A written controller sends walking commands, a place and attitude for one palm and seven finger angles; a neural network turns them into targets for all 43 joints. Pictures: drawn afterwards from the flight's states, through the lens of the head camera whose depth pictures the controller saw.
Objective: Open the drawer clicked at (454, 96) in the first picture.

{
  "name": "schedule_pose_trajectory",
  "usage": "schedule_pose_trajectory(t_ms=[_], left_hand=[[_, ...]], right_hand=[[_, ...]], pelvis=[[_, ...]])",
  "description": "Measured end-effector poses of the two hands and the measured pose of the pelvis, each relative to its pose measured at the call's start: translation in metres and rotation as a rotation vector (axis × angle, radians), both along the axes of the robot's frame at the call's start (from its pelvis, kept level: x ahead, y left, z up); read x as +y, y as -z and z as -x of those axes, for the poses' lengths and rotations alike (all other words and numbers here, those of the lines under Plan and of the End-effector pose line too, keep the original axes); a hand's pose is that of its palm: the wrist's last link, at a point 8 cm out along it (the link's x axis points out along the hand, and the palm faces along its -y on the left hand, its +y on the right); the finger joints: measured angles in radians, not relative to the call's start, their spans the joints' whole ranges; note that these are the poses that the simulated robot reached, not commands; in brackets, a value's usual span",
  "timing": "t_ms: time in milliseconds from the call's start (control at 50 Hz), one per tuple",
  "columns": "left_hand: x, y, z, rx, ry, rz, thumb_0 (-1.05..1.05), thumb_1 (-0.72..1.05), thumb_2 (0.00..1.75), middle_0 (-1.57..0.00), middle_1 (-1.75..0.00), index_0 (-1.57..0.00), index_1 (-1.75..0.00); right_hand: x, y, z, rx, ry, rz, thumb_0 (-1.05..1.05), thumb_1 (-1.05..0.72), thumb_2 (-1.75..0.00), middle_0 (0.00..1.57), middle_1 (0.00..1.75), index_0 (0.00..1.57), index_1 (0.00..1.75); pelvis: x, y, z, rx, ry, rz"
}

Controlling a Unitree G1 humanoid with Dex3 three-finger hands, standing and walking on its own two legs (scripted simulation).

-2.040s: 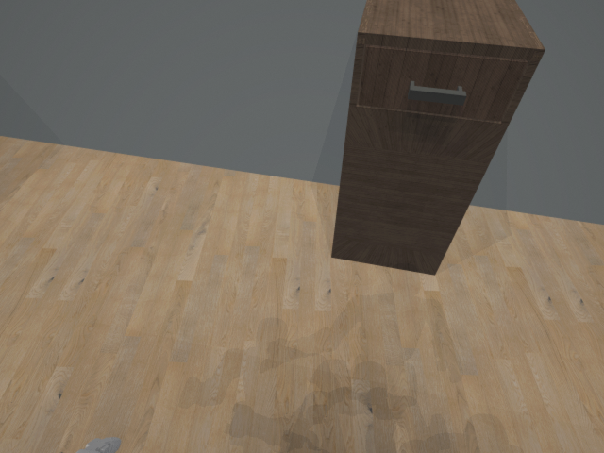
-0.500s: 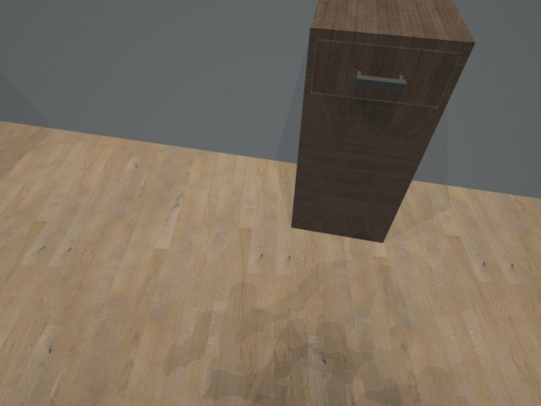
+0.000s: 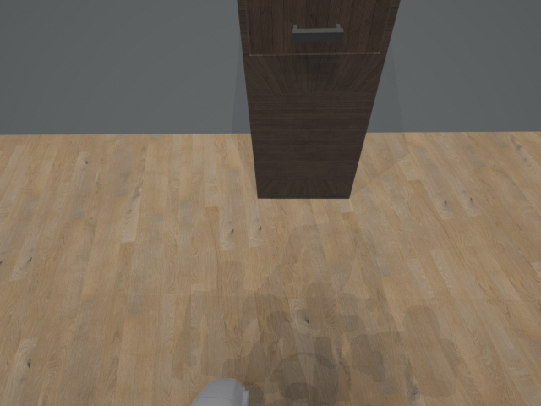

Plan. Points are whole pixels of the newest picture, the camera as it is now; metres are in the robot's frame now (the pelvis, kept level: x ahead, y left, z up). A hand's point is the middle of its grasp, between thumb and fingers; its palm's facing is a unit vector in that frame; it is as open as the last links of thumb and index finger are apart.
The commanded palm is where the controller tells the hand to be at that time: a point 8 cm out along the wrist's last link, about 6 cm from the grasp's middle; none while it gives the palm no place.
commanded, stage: walk to a spot facing it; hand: left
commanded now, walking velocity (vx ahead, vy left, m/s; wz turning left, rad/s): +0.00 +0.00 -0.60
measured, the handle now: (317, 31) +1.02 -0.03 +0.03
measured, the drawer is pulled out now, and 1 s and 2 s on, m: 0.00 0.00 0.00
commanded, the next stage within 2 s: turn to face it in 1.78 s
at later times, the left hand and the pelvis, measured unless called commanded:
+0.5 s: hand out of the picture +0.10 +0.27 -0.15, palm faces -0.25 -0.94 -0.24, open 7.3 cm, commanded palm none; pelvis -0.04 +0.07 +0.01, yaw -19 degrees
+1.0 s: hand out of the picture +0.12 +0.15 -0.15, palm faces -0.58 -0.79 -0.21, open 7.3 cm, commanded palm none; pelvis -0.03 +0.03 +0.01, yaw -37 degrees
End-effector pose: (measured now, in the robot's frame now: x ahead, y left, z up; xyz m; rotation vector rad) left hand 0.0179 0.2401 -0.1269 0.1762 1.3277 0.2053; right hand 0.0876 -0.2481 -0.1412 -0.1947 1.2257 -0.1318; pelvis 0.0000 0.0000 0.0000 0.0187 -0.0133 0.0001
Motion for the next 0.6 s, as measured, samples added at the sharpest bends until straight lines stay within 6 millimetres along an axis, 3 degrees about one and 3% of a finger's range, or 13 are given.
schedule_pose_trajectory(t_ms=[120,240,300,400,500,600], left_hand=[[0.008,-0.002,-0.007,-0.006,0.055,0.018,0.0,0.9,0.9,-0.21,-0.3,-0.21,-0.3],[0.041,0.006,-0.027,-0.043,0.128,0.016,0.0,0.9,0.9,-0.21,-0.3,-0.21,-0.3],[0.061,0.013,-0.043,-0.067,0.167,0.017,0.0,0.91,0.9,-0.21,-0.3,-0.2,-0.3],[0.077,0.002,-0.071,-0.108,0.249,0.017,0.0,0.91,0.9,-0.2,-0.3,-0.2,-0.3],[0.075,-0.004,-0.09,-0.11,0.336,0.02,0.0,0.91,0.9,-0.2,-0.3,-0.2,-0.3],[0.046,-0.006,-0.109,-0.097,0.451,0.03,0.0,0.91,0.9,-0.2,-0.3,-0.2,-0.3]], right_hand=[[0.002,-0.016,0.016,-0.039,0.071,0.029,0.01,-0.9,-0.9,0.2,0.3,0.2,0.3],[0.016,-0.03,0.034,-0.108,0.141,0.08,0.01,-0.91,-0.9,0.2,0.3,0.2,0.3],[0.027,-0.036,0.055,-0.135,0.178,0.111,0.01,-0.91,-0.9,0.2,0.3,0.2,0.3],[0.046,-0.045,0.101,-0.095,0.246,0.121,0.01,-0.9,-0.9,0.2,0.3,0.2,0.3],[0.062,-0.041,0.143,-0.059,0.339,0.099,0.01,-0.9,-0.9,0.2,0.3,0.2,0.3],[0.074,-0.03,0.195,0.0,0.457,0.06,0.01,-0.9,-0.9,0.2,0.3,0.2,0.3]], pelvis=[[0.011,-0.007,0.008,0.022,0.071,-0.001],[0.037,-0.003,0.021,0.035,0.149,0.014],[0.051,0.0,0.028,0.026,0.185,0.015],[0.065,-0.009,0.035,0.009,0.258,0.036],[0.072,-0.012,0.04,0.006,0.333,0.05],[0.07,-0.011,0.049,0.01,0.414,0.045]])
